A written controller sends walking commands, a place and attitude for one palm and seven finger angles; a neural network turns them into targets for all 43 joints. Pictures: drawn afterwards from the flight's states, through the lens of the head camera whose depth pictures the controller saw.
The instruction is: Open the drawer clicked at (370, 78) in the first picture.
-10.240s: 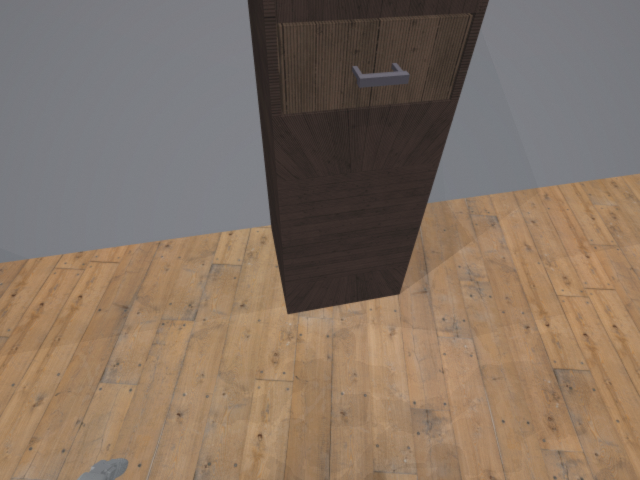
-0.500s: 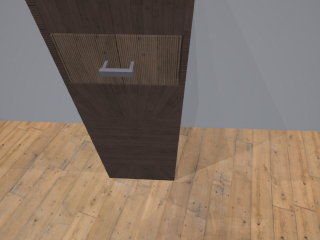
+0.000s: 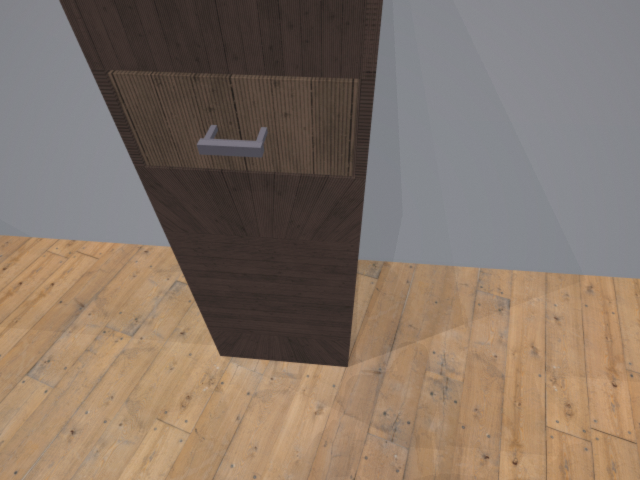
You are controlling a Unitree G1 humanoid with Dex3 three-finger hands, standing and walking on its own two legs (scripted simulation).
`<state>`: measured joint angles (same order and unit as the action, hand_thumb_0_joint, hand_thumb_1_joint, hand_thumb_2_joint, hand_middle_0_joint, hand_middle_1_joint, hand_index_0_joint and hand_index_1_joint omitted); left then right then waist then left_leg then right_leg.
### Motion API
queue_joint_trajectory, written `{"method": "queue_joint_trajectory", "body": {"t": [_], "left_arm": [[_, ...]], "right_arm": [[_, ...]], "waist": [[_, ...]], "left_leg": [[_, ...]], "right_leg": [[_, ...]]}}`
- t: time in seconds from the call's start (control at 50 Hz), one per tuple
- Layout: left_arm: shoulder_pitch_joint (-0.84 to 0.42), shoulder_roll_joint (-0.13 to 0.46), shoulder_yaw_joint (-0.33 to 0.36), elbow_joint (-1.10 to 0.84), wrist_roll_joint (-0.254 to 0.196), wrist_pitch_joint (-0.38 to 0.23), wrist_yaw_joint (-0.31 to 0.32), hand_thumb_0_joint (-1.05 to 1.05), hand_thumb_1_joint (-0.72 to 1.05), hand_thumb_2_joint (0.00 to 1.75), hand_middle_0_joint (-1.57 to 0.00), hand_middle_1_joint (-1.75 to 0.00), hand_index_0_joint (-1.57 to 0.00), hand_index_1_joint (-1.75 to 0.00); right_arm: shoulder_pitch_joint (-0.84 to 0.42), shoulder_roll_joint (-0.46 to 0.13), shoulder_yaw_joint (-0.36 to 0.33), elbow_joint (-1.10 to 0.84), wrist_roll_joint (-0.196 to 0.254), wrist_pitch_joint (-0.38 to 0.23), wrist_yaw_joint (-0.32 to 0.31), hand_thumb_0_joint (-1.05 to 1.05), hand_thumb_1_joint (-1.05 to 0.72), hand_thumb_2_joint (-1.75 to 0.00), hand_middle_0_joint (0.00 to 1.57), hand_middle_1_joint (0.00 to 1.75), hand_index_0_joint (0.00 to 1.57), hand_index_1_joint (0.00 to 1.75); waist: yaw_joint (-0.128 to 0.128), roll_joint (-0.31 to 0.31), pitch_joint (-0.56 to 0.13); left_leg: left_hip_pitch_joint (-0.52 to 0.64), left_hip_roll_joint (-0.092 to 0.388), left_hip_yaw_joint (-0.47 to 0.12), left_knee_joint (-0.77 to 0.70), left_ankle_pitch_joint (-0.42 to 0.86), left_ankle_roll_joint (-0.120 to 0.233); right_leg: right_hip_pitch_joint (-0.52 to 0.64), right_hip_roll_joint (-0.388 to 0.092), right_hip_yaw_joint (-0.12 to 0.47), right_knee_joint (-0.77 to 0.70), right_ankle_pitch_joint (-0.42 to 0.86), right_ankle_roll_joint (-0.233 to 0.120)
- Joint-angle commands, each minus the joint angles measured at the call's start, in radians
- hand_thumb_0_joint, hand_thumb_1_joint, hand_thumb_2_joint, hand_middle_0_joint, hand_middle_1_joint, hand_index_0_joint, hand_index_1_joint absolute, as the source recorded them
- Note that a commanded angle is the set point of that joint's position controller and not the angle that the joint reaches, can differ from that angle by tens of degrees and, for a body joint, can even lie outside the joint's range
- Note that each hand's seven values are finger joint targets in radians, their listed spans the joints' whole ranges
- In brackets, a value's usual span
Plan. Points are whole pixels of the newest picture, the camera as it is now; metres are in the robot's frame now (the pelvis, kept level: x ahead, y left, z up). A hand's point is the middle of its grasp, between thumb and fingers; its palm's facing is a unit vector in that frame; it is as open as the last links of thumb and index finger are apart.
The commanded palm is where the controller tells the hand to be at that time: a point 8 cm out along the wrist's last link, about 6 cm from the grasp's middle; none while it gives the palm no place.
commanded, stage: look again from close up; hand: left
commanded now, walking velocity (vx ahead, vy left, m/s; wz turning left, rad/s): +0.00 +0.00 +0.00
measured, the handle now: (234, 140) +0.58 +0.18 +0.12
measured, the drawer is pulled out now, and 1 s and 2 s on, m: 0.00 0.00 0.00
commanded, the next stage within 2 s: shuffle to correct the standing spot in 0.60 s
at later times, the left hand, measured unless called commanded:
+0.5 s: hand out of the picture -0.01 +0.22 -0.17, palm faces +0.03 -0.98 -0.21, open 7.4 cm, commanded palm none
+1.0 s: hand out of the picture -0.01 +0.18 -0.18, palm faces +0.02 -0.99 -0.16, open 7.4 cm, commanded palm none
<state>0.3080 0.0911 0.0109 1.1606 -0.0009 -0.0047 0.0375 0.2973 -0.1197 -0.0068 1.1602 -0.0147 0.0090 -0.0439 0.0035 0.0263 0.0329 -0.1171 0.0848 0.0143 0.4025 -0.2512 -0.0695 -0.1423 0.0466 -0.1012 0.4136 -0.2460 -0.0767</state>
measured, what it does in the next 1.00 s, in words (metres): stands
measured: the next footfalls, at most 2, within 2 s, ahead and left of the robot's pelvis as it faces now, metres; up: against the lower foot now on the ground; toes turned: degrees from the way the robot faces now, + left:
left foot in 1.20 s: +0.09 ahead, +0.13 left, +0.00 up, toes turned +3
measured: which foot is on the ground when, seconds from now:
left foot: down 0.00-1.00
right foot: down 0.00-1.00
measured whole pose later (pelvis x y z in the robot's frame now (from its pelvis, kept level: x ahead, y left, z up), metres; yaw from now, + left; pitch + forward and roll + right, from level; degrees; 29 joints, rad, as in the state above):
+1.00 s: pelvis +0.02 +0.03 -0.01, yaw -2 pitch +1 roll +1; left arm 0.36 0.11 0.02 1.12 0.03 -0.01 0.01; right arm 0.35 -0.14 -0.01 1.10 -0.03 -0.02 -0.03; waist 0.00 0.01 0.01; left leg -0.19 0.01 0.07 0.55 -0.37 0.01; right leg -0.24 0.00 -0.06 0.60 -0.37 -0.04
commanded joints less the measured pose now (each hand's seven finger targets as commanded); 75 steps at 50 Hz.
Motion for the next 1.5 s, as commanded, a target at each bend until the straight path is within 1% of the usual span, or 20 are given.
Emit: {"method": "queue_joint_trajectory", "body": {"t": [0.0,0.04,0.06,0.08,0.12,0.18,0.22,0.28,0.4,0.68,0.82,0.9,0.96,1.0,1.04,1.08,1.16,1.2,1.24,1.48], "left_arm": [[0.062,0.115,0.017,-0.031,0.005,-0.016,0.005,0.00,0.90,0.90,-0.20,-0.30,-0.20,-0.30],[0.068,0.112,0.017,-0.030,0.006,-0.016,0.005,0.00,0.90,0.90,-0.20,-0.30,-0.20,-0.30],[0.177,0.168,0.028,-0.003,0.026,-0.054,0.045,0.00,0.90,0.90,-0.20,-0.30,-0.20,-0.30],[0.170,0.185,0.031,-0.048,0.029,-0.065,0.045,0.00,0.90,0.90,-0.20,-0.30,-0.20,-0.30],[0.101,0.169,0.024,-0.069,0.029,-0.058,0.032,0.00,0.90,0.90,-0.20,-0.30,-0.20,-0.30],[0.044,0.142,0.018,-0.099,0.022,-0.044,0.021,0.00,0.90,0.90,-0.20,-0.30,-0.20,-0.30],[0.034,0.096,0.009,-0.099,0.014,-0.033,0.015,0.00,0.90,0.90,-0.20,-0.30,-0.20,-0.30],[0.054,0.096,0.004,-0.093,0.016,-0.020,0.005,0.00,0.90,0.90,-0.20,-0.30,-0.20,-0.30],[0.076,0.103,-0.004,-0.082,0.015,-0.018,-0.005,0.00,0.90,0.90,-0.20,-0.30,-0.20,-0.30],[0.067,0.109,-0.006,-0.069,0.014,-0.022,-0.002,0.00,0.90,0.90,-0.20,-0.30,-0.20,-0.30],[0.074,0.089,0.005,-0.075,0.033,-0.007,-0.020,0.00,0.90,0.90,-0.20,-0.30,-0.20,-0.30],[0.104,0.085,0.014,-0.079,0.036,-0.013,-0.030,0.00,0.90,0.90,-0.20,-0.30,-0.20,-0.30],[0.174,0.107,0.025,-0.062,0.032,-0.025,-0.029,0.00,0.90,0.90,-0.20,-0.30,-0.20,-0.30],[0.244,0.155,0.036,-0.032,0.026,-0.039,-0.015,0.00,0.90,0.90,-0.20,-0.30,-0.20,-0.30],[0.261,0.136,0.026,-0.025,0.027,-0.052,0.000,0.00,0.90,0.90,-0.20,-0.30,-0.20,-0.30],[0.199,0.142,0.020,-0.041,0.031,-0.055,0.009,0.00,0.90,0.90,-0.20,-0.30,-0.20,-0.30],[0.089,0.160,0.023,-0.096,0.013,-0.031,0.014,0.00,0.90,0.90,-0.20,-0.30,-0.20,-0.30],[0.102,0.132,0.024,-0.118,0.007,-0.015,0.017,0.00,0.90,0.90,-0.20,-0.30,-0.20,-0.30],[0.107,0.120,0.024,-0.119,0.021,-0.002,0.024,0.00,0.90,0.90,-0.20,-0.30,-0.20,-0.30],[0.043,0.152,0.018,-0.168,0.019,0.000,0.009,0.00,0.90,0.90,-0.20,-0.30,-0.20,-0.30]], "right_arm": [[0.092,-0.049,-0.010,-0.009,0.000,-0.010,-0.005,0.00,-0.90,-0.90,0.20,0.30,0.20,0.30],[0.091,-0.051,-0.009,-0.010,0.001,-0.010,-0.005,0.00,-0.90,-0.90,0.20,0.30,0.20,0.30],[-0.047,-0.091,-0.017,-0.081,0.008,-0.033,0.008,0.00,-0.90,-0.90,0.20,0.30,0.20,0.30],[0.036,-0.055,-0.018,-0.132,0.008,-0.021,0.006,0.00,-0.90,-0.90,0.20,0.30,0.20,0.30],[0.048,-0.023,-0.015,-0.126,0.017,-0.019,0.013,0.00,-0.90,-0.90,0.20,0.30,0.20,0.30],[0.117,-0.029,-0.010,-0.115,0.005,-0.024,0.020,0.00,-0.90,-0.90,0.20,0.30,0.20,0.30],[0.143,-0.067,-0.010,-0.114,-0.004,-0.035,0.018,0.00,-0.90,-0.90,0.20,0.30,0.20,0.30],[0.090,-0.085,-0.002,-0.123,-0.007,-0.042,0.013,0.00,-0.90,-0.90,0.20,0.30,0.20,0.30],[0.094,-0.104,0.004,-0.123,-0.004,-0.047,0.011,0.00,-0.90,-0.90,0.20,0.30,0.20,0.30],[0.108,-0.090,0.012,-0.068,0.001,-0.052,0.008,0.00,-0.90,-0.90,0.20,0.30,0.20,0.30],[0.103,-0.129,-0.016,-0.073,-0.010,-0.037,0.007,0.00,-0.90,-0.90,0.20,0.30,0.20,0.30],[0.100,-0.131,-0.026,-0.088,-0.011,-0.042,0.002,0.00,-0.90,-0.90,0.20,0.30,0.20,0.30],[0.075,-0.105,-0.024,-0.105,-0.008,-0.054,0.001,0.00,-0.90,-0.90,0.20,0.30,0.20,0.30],[0.055,-0.048,-0.007,-0.119,-0.005,-0.058,0.003,0.00,-0.90,-0.90,0.20,0.30,0.20,0.30],[-0.001,-0.033,0.000,-0.135,0.001,-0.053,0.000,0.00,-0.90,-0.90,0.20,0.30,0.20,0.30],[-0.006,-0.032,0.000,-0.120,0.013,-0.050,0.001,0.00,-0.90,-0.90,0.20,0.30,0.20,0.30],[0.069,-0.052,-0.010,-0.086,0.019,-0.033,0.000,0.00,-0.90,-0.90,0.20,0.30,0.20,0.30],[0.061,-0.119,-0.022,-0.098,0.008,-0.032,-0.008,0.00,-0.90,-0.90,0.20,0.30,0.20,0.30],[0.011,-0.127,-0.025,-0.120,0.008,-0.024,-0.009,0.00,-0.90,-0.90,0.20,0.30,0.20,0.30],[-0.067,-0.120,-0.024,-0.166,0.000,-0.019,0.005,0.00,-0.90,-0.90,0.20,0.30,0.20,0.30]], "waist": [[-0.004,-0.046,0.083],[-0.002,-0.046,0.084],[0.063,-0.175,0.085],[-0.009,-0.082,-0.032],[-0.025,-0.012,-0.084],[-0.042,-0.099,-0.053],[-0.038,-0.041,0.048],[0.001,0.110,0.111],[0.013,-0.021,0.100],[0.000,-0.029,0.040],[-0.007,0.046,0.139],[-0.001,0.034,0.120],[0.022,-0.078,0.064],[0.038,-0.247,0.022],[0.046,-0.165,0.007],[0.026,-0.104,-0.016],[-0.033,-0.098,-0.056],[-0.011,0.013,-0.072],[0.008,0.079,-0.012],[0.006,-0.042,-0.048]], "left_leg": [[-0.037,0.012,0.001,-0.037,0.093,0.058],[-0.032,0.012,0.000,-0.035,0.090,0.059],[-0.224,-0.022,0.068,0.252,-0.068,0.031],[-0.225,-0.029,-0.031,0.323,-0.139,0.065],[-0.166,-0.015,0.001,0.282,-0.154,0.067],[-0.048,-0.039,0.018,0.101,-0.028,0.069],[-0.098,0.021,-0.049,0.013,0.011,0.100],[-0.228,0.048,-0.109,-0.088,-0.025,0.122],[-0.228,0.029,-0.111,-0.131,-0.107,0.128],[-0.126,0.016,-0.067,-0.077,0.087,0.126],[-0.170,0.092,-0.163,-0.152,-0.283,0.177],[-0.161,0.101,-0.159,-0.090,-0.189,0.195],[-0.228,0.024,-0.041,0.089,-0.050,0.163],[-0.363,-0.077,0.091,0.317,-0.144,0.104],[-0.399,-0.051,0.034,0.438,-0.302,0.086],[-0.355,-0.042,0.018,0.387,-0.278,0.077],[-0.057,-0.063,0.051,0.043,0.183,0.070],[0.054,0.075,-0.048,0.119,0.696,0.140],[-0.007,0.101,-0.066,0.110,0.705,0.172],[-0.068,0.034,-0.047,0.055,0.286,0.118]], "right_leg": [[-0.066,-0.164,0.168,-0.152,0.068,0.034],[-0.074,-0.161,0.168,-0.156,0.054,0.035],[0.029,-0.240,0.284,-0.094,0.847,0.168],[0.101,-0.316,0.292,-0.034,0.971,0.130],[0.033,-0.282,0.220,-0.064,0.605,-0.034],[-0.103,-0.209,0.169,-0.064,0.098,-0.025],[-0.181,-0.145,0.151,-0.046,-0.092,0.010],[-0.102,-0.110,0.113,0.020,-0.023,0.026],[-0.065,-0.122,0.121,0.013,-0.001,0.032],[-0.057,-0.145,0.133,0.017,0.087,0.036],[-0.184,-0.088,0.063,0.127,-0.134,0.027],[-0.182,-0.089,0.084,0.131,-0.098,0.016],[-0.046,-0.148,0.188,0.066,0.029,-0.016],[0.115,-0.301,0.368,-0.020,0.380,-0.080],[0.154,-0.367,0.379,0.001,0.891,-0.145],[0.156,-0.346,0.291,0.044,1.094,-0.133],[0.000,-0.229,0.165,0.154,0.792,-0.031],[-0.122,-0.158,0.123,0.150,0.432,0.042],[-0.124,-0.134,0.122,0.115,0.225,0.060],[-0.071,-0.165,0.174,0.040,0.234,0.035]]}}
